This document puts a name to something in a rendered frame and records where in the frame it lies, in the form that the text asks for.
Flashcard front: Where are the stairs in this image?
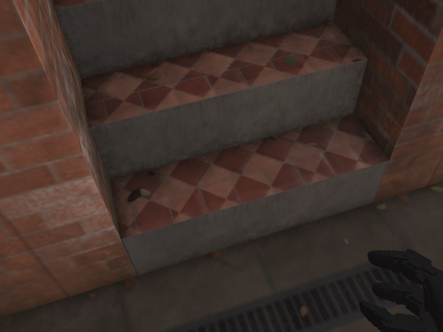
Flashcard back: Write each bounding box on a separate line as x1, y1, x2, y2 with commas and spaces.
53, 0, 389, 276

